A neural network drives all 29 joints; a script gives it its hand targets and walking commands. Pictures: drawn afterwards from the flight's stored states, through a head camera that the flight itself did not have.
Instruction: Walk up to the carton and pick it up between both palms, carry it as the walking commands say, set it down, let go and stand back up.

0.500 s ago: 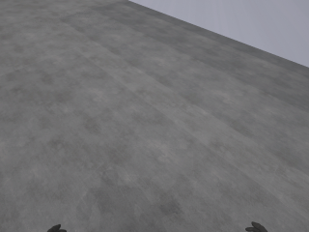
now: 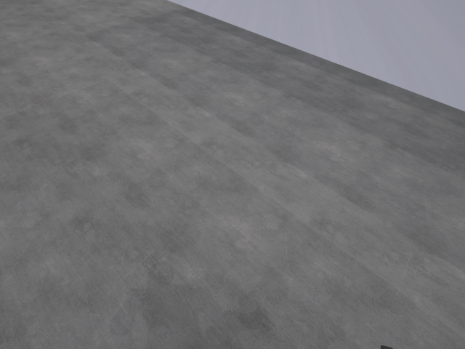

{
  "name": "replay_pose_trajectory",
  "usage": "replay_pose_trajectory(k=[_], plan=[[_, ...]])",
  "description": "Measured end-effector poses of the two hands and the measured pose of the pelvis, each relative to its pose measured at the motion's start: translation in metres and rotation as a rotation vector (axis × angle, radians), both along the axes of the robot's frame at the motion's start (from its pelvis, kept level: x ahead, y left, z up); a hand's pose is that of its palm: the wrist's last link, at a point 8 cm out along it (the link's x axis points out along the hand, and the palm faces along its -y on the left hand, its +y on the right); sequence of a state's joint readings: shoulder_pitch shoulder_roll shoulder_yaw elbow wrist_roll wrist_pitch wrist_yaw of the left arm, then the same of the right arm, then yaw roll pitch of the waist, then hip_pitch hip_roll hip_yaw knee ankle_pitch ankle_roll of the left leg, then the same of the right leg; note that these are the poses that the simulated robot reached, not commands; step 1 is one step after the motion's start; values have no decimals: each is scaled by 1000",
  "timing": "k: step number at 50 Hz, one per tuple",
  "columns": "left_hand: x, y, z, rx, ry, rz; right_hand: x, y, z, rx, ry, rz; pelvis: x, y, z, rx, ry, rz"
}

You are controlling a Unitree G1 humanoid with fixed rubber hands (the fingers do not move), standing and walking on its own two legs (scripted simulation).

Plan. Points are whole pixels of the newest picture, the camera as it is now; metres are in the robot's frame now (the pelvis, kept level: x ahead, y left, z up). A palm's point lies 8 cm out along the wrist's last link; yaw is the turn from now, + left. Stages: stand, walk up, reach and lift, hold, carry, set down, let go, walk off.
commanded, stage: stand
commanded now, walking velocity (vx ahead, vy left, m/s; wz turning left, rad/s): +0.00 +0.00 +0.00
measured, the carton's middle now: out of the picture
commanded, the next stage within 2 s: walk up in 0.92 s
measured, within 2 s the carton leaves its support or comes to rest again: neither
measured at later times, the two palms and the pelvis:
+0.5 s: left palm out of the picture +0.08 +0.30 -0.11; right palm out of the picture +0.10 -0.30 -0.10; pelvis +0.00 +0.00 +0.01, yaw +0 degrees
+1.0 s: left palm out of the picture +0.08 +0.30 -0.11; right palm out of the picture +0.09 -0.30 -0.10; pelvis +0.00 +0.00 +0.01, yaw +0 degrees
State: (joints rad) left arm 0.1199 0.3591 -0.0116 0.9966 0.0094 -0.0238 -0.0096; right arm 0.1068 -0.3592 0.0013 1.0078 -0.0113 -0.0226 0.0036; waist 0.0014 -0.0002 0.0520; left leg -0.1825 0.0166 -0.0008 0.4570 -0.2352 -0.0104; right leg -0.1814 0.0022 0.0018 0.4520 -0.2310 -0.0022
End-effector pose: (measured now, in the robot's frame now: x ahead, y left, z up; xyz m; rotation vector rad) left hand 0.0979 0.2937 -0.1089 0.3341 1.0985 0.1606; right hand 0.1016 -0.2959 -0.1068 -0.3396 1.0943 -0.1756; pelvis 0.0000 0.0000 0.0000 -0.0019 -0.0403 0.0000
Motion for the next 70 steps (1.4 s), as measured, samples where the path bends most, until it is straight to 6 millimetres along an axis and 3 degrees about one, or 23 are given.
replay_pose_trajectory(k=[24,41,58,63,70], plan=[[-19,10,1,16,84,38,-5,-4,3,-10,52,-17,2,2,6,2,-8,-3],[-14,8,4,25,69,41,-4,-6,2,-6,57,-23,5,0,8,2,-10,-2],[-16,10,2,23,82,42,-15,-8,2,-13,83,-37,5,0,7,0,-5,-2],[-26,16,-6,22,36,135,-13,5,-7,-14,139,48,-2,5,-1,-13,-15,90],[-65,27,-43,-65,80,206,2,53,-9,-4,130,116,-10,33,-15,-26,-8,166]])
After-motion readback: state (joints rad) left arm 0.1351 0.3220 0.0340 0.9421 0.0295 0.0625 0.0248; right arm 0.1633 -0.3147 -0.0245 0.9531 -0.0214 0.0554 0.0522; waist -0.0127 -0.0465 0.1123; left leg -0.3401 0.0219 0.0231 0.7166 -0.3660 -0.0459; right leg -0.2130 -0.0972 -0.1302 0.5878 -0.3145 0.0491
